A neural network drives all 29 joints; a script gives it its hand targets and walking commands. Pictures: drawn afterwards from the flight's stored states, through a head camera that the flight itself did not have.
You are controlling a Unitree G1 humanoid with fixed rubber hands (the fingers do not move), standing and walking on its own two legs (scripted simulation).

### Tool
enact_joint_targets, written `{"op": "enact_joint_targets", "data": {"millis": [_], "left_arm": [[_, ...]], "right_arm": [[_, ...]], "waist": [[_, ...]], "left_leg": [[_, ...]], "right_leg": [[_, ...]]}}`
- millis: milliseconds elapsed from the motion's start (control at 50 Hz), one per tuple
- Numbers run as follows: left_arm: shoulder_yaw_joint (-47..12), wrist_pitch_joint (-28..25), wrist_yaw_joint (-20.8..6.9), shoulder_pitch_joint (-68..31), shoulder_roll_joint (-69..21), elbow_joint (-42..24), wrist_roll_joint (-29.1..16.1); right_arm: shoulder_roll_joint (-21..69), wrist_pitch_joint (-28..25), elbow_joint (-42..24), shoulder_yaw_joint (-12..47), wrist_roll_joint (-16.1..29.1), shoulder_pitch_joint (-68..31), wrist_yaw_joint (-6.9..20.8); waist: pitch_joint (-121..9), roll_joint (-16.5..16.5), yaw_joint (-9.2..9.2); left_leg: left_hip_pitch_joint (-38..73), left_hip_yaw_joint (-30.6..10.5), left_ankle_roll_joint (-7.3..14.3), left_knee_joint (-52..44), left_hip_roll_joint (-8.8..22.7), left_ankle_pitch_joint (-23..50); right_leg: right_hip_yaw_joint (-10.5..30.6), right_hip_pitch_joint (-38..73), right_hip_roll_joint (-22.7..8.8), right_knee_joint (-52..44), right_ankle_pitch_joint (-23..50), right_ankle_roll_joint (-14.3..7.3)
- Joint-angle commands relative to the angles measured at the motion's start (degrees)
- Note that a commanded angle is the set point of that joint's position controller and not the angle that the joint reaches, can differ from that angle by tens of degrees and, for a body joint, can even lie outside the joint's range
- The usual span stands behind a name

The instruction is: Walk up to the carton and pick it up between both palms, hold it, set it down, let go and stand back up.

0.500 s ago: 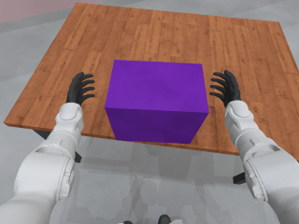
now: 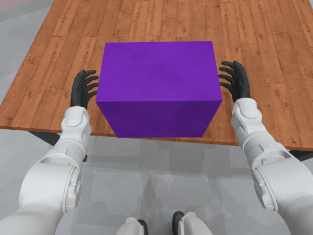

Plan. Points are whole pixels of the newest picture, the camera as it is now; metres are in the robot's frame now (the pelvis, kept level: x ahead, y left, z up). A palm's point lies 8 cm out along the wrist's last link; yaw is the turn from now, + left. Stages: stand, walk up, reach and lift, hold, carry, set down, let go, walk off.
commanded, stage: reach and lift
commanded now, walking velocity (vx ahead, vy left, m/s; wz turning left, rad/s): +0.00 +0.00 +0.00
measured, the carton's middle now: (159, 95) +0.47 +0.00 +0.01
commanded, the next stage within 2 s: none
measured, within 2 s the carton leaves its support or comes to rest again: neither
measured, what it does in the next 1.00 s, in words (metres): stands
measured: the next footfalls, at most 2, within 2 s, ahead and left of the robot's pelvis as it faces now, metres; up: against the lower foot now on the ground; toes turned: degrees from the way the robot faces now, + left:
none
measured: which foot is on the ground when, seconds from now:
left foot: down 0.00-1.00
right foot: down 0.00-1.00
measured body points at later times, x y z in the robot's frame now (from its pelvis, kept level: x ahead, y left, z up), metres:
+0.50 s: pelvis -0.01 +0.00 -0.01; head +0.13 +0.00 +0.42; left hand +0.46 +0.18 +0.02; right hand +0.47 -0.17 +0.02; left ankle +0.01 +0.12 -0.68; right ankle +0.04 -0.08 -0.68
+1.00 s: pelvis +0.01 +0.00 +0.00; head +0.14 -0.01 +0.44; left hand +0.45 +0.18 +0.02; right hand +0.47 -0.17 +0.02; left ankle +0.01 +0.12 -0.68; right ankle +0.04 -0.08 -0.68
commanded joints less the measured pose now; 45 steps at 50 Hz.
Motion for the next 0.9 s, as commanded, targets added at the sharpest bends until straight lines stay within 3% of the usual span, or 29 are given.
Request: {"op": "enact_joint_targets", "data": {"millis": [0,120,220,280,380,660,740,780,800,880], "left_arm": [[-2.77,-1.30,0.60,-24.48,8.22,-6.07,-2.22],[-2.21,-1.83,0.51,-22.82,3.73,-1.65,0.95],[2.16,-3.23,1.58,-24.42,2.63,-3.06,5.38],[4.48,-3.67,2.65,-26.00,1.72,-5.52,7.56],[3.14,-2.95,3.37,-26.16,0.06,-5.22,7.44],[5.28,-4.80,1.90,-27.70,-5.43,-5.15,9.49],[4.66,-5.85,-0.11,-28.66,-13.14,-4.20,12.73],[0.98,-5.84,-3.68,-30.58,-32.26,-2.24,17.88],[0.01,-6.49,-5.02,-30.09,-36.35,-0.75,19.20],[0.28,-9.48,-5.36,-28.74,-39.14,1.68,21.43]], "right_arm": [[-5.89,-0.09,-4.01,-1.11,-0.43,-25.64,0.68],[-2.17,-1.00,0.60,-2.67,-2.38,-26.16,-0.03],[0.26,-2.78,-0.33,-6.81,-6.97,-27.59,-1.78],[2.72,-2.55,-1.79,-7.62,-9.04,-27.93,-1.86],[3.46,-1.25,-1.11,-8.33,-9.40,-26.94,-1.75],[11.79,-1.10,-2.53,-10.40,-15.42,-27.98,-1.33],[21.83,-2.08,-2.59,-11.07,-21.65,-27.76,0.46],[39.96,-1.99,-1.29,-11.10,-29.52,-28.82,5.44],[43.70,-2.20,-0.70,-11.69,-32.68,-27.52,7.35],[46.96,-3.82,3.21,-14.17,-38.04,-23.13,9.42]], "waist": [[-47.38,-1.63,-0.42],[-44.01,-1.13,-1.55],[-45.22,-1.03,-2.08],[-47.23,0.03,-0.92],[-48.51,1.98,-1.20],[-46.17,-0.72,-1.78],[-44.72,0.18,-1.56],[-41.25,2.14,-2.03],[-40.51,2.73,-2.42],[-37.24,2.46,-3.89]], "left_leg": [[19.22,-0.15,-3.16,-0.26,-1.99,20.98],[17.76,-1.32,-3.34,1.75,-1.87,22.80],[15.35,-0.96,-3.67,1.73,-2.24,21.94],[17.19,-0.50,-3.67,1.79,-2.18,22.10],[17.85,-0.47,-4.00,1.57,-2.22,21.41],[15.62,-0.77,-2.79,1.45,-2.53,21.58],[17.79,-0.52,-2.68,0.83,-2.37,21.38],[19.47,-1.06,-3.16,-0.54,-2.17,18.42],[20.78,-1.13,-3.04,-1.16,-2.05,17.32],[20.98,-1.85,-2.44,-2.22,-1.94,16.07]], "right_leg": [[1.99,33.35,0.60,-1.67,16.62,3.80],[2.24,31.05,-0.17,-1.09,18.01,3.53],[2.71,34.27,-0.64,0.03,18.76,3.86],[2.40,34.76,-0.45,0.49,17.51,3.39],[2.31,34.77,-0.03,-0.08,16.57,2.56],[2.40,39.40,-1.03,0.53,20.35,3.56],[1.35,40.23,-1.12,-0.53,20.99,3.56],[0.19,38.51,-1.24,-2.59,17.47,3.32],[-0.25,38.50,-1.21,-3.23,17.24,3.00],[-0.49,38.60,-1.16,-3.40,18.94,2.70]]}}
